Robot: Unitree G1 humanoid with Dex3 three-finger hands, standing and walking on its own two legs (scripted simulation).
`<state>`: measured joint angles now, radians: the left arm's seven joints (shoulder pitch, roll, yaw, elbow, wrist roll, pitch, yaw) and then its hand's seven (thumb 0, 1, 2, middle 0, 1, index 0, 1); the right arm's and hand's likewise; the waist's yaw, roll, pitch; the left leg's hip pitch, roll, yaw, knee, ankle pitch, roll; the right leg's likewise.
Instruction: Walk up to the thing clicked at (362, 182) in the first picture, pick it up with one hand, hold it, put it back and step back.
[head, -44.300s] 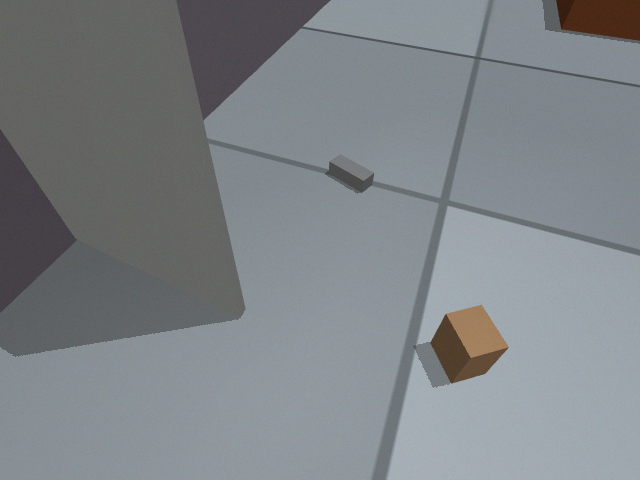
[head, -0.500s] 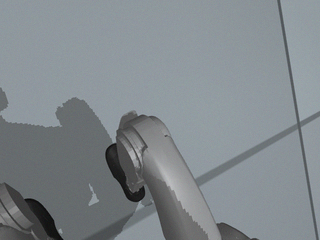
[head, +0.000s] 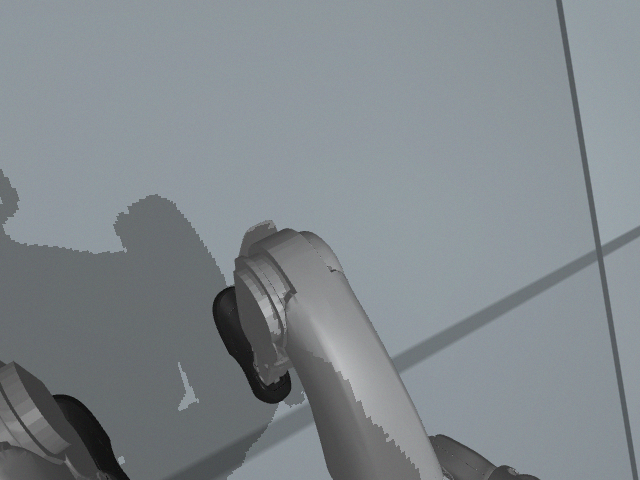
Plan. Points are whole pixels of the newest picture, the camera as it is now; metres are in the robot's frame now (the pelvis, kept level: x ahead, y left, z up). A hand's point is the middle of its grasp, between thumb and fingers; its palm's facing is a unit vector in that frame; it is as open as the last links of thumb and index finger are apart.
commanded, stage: close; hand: left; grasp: from above
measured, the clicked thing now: out of the picture +0.47 +0.31 -0.28
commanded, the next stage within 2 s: settle in 0.38 s
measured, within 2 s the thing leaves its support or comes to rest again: leaves its support in 0.96 s
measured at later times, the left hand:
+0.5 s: hand out of the picture +0.46 +0.30 -0.25, palm faces -0.07 -0.43 -0.90, open 11.3 cm
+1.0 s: hand out of the picture +0.46 +0.31 -0.24, palm faces +0.03 -0.47 -0.88, open 11.3 cm
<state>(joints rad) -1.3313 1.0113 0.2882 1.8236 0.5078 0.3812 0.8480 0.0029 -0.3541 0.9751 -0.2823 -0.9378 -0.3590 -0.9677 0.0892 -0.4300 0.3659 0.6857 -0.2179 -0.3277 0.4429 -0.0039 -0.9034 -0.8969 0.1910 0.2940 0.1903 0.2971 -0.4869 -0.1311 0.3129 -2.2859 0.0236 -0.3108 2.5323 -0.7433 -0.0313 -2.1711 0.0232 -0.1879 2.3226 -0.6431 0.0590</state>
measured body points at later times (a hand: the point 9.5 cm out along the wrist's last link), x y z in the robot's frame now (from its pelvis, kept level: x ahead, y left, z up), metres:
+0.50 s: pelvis +0.00 +0.00 +0.00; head +0.31 +0.10 +0.31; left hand +0.46 +0.32 -0.20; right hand +0.00 -0.25 -0.04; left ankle +0.06 +0.13 -0.28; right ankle +0.12 -0.12 -0.28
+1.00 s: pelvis +0.00 +0.00 +0.00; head +0.31 +0.09 +0.31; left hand +0.46 +0.33 -0.19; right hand +0.00 -0.25 -0.05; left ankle +0.06 +0.13 -0.28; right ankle +0.12 -0.12 -0.28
